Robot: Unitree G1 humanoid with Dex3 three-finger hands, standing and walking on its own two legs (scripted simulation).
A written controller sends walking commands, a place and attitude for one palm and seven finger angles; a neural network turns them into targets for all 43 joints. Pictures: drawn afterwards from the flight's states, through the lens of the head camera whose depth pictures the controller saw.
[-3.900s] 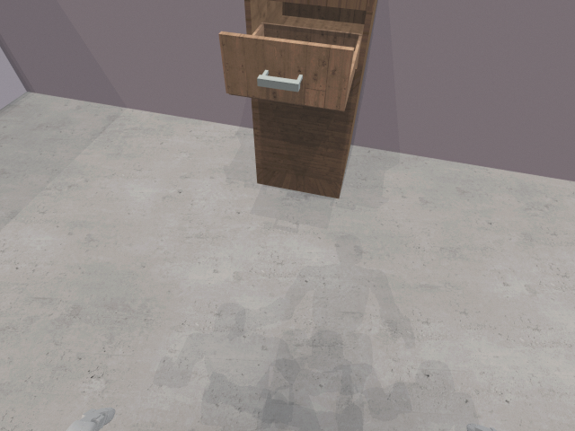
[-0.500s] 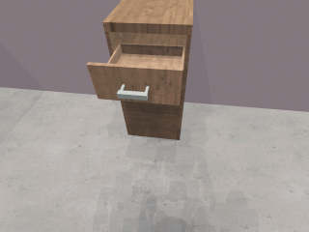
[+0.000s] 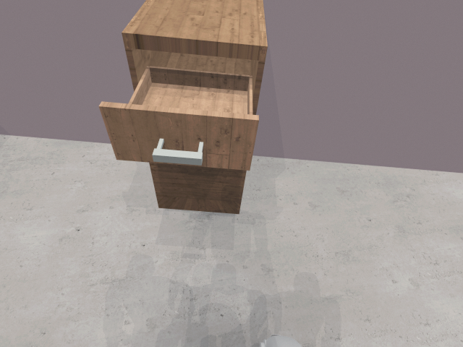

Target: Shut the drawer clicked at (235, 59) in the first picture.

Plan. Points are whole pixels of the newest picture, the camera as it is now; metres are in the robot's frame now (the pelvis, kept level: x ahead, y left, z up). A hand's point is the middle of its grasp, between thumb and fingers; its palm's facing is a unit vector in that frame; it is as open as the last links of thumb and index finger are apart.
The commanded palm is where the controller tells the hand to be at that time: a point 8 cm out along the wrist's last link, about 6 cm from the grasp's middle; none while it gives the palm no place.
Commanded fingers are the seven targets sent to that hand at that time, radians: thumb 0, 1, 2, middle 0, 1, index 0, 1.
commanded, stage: take the last steps up to it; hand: left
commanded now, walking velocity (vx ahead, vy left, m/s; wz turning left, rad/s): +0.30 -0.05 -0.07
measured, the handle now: (179, 150) +0.56 +0.15 -0.02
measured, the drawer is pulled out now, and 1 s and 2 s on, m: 0.29 0.29 0.29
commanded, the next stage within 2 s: come to a stop and stand still in 0.66 s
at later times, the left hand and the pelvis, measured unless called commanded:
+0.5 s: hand (178, 322) +0.21 +0.11 -0.17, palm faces +0.06 -0.97 -0.23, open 7.2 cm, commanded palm none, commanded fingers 0.00 0.90 0.90 -0.20 -0.30 -0.20 -0.30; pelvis +0.14 -0.08 -0.01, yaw +1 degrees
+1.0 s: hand out of the picture +0.17 +0.13 -0.19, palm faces +0.09 -0.99 -0.13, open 7.4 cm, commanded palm none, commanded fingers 0.00 0.90 0.90 -0.20 -0.30 -0.20 -0.30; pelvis +0.21 -0.02 -0.01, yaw +1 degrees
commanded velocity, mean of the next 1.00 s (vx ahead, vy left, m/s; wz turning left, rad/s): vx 0.11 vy -0.03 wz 0.01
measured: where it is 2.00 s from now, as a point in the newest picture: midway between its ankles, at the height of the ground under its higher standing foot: outside the picture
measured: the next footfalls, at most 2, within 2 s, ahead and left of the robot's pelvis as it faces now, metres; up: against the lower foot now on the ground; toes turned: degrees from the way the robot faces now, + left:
right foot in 0.26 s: +0.22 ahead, -0.16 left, +0.00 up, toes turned -10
left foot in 0.78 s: +0.28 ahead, +0.06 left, +0.00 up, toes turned +10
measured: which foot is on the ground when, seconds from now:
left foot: down 0.00-0.26, up 0.28-0.76, down 0.78-1.00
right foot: up 0.00-0.24, down 0.26-0.80, up 0.82-1.00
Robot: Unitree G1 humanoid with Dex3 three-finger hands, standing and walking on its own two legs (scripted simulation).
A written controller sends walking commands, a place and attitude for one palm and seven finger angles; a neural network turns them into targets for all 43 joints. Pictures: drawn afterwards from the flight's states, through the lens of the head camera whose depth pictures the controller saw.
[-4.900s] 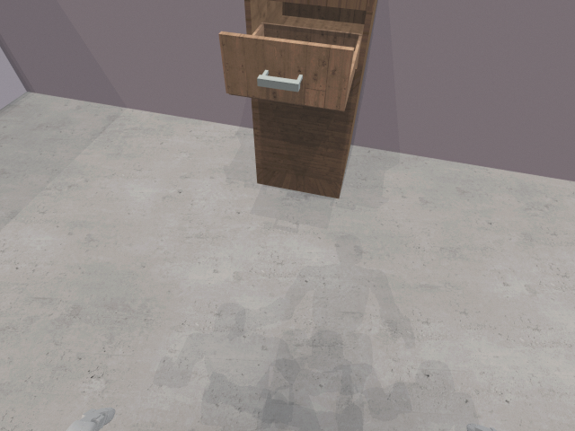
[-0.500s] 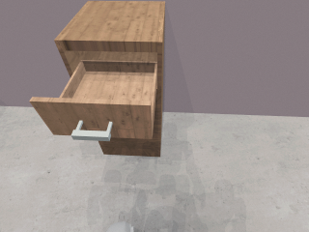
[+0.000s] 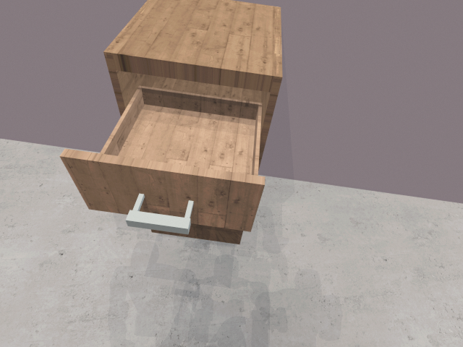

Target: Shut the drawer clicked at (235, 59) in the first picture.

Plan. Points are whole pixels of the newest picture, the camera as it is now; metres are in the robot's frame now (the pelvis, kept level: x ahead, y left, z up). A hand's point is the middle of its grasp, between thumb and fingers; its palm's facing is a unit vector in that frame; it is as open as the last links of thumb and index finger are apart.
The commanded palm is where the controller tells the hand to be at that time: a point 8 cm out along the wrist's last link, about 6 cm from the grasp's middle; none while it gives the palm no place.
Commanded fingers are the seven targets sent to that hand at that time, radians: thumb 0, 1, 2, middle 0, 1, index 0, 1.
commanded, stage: come to a stop and stand still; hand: left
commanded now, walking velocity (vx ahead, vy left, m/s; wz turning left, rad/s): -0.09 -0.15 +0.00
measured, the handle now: (162, 212) +0.35 +0.17 -0.02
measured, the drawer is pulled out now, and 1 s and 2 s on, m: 0.29 0.29 0.29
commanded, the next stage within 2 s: look again from close up in 1.22 s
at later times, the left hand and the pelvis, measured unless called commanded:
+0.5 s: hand out of the picture -0.05 +0.10 -0.15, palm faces +0.05 -0.97 -0.25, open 7.4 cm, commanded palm none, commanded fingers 0.00 0.90 0.90 -0.20 -0.30 -0.20 -0.30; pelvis -0.06 -0.08 +0.01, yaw -1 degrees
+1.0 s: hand out of the picture -0.08 +0.18 -0.19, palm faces +0.07 -0.98 -0.18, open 7.4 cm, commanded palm none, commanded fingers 0.00 0.90 0.90 -0.20 -0.30 -0.20 -0.30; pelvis -0.05 +0.00 +0.00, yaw -1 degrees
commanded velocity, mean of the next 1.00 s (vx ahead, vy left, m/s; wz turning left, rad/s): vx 0.06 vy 0.07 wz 0.00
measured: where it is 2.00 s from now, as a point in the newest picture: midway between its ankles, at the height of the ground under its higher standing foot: outside the picture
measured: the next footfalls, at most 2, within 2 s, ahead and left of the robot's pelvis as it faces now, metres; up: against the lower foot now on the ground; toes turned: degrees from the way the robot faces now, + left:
right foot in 0.30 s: -0.02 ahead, -0.19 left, +0.00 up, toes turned -4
left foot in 0.80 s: -0.02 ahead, +0.10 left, +0.00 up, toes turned +4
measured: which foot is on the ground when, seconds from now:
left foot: down 0.00-0.32, up 0.34-0.78, down 0.80-1.00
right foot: up 0.00-0.28, down 0.30-0.82, up 0.84-1.00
